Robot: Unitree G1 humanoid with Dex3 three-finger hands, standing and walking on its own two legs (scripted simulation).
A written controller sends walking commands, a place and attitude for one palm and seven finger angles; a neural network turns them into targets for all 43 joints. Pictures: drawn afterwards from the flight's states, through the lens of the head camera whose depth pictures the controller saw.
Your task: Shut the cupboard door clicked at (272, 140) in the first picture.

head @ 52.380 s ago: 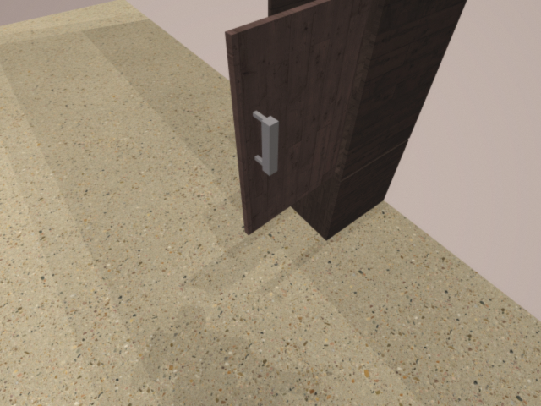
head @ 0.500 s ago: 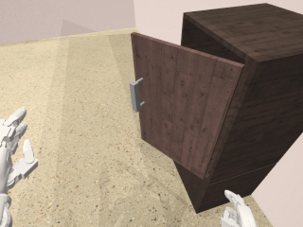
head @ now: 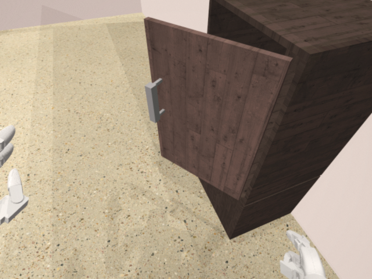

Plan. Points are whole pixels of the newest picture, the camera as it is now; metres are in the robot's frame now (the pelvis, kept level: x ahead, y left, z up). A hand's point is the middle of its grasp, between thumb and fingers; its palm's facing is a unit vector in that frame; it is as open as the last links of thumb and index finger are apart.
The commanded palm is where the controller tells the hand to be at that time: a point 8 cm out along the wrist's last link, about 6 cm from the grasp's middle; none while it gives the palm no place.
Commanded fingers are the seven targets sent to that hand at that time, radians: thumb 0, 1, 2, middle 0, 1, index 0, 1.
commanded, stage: step back with the hand held close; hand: left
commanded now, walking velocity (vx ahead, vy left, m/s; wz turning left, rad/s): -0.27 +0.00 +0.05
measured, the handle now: (157, 100) +0.64 +0.14 +0.01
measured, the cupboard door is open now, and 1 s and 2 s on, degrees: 34 34 34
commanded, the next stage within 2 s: stop stepping back and stand still in 0.62 s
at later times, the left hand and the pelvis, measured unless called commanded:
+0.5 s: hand out of the picture +0.07 +0.30 +0.16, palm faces +0.42 -0.77 -0.47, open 7.4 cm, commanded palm +0.01 +0.33 +0.18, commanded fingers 0.00 0.90 0.90 -0.20 -0.30 -0.20 -0.30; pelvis -0.11 +0.02 -0.01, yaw +4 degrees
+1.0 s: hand out of the picture -0.08 +0.36 +0.19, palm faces +0.51 -0.76 -0.40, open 7.5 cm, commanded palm -0.14 +0.38 +0.18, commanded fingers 0.00 0.90 0.90 -0.20 -0.30 -0.20 -0.30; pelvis -0.24 +0.07 +0.00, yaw +8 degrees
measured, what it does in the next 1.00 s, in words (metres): walks backwards: right foot, then left foot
